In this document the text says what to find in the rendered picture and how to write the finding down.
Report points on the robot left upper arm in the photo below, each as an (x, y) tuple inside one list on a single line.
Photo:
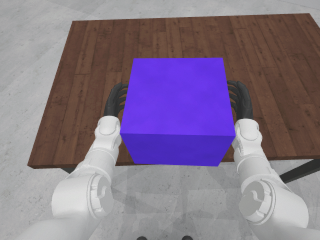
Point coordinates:
[(79, 204)]

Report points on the table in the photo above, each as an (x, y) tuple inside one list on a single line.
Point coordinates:
[(276, 56)]

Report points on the robot left hand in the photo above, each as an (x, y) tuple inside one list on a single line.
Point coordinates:
[(112, 106)]

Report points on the robot right upper arm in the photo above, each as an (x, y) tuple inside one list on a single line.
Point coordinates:
[(274, 213)]

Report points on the carton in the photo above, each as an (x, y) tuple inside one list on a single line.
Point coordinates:
[(178, 112)]

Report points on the left robot forearm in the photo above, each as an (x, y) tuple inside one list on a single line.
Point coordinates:
[(103, 153)]

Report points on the robot right hand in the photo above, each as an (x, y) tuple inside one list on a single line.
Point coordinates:
[(243, 105)]

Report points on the right robot forearm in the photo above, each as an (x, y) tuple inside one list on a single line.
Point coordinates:
[(250, 160)]

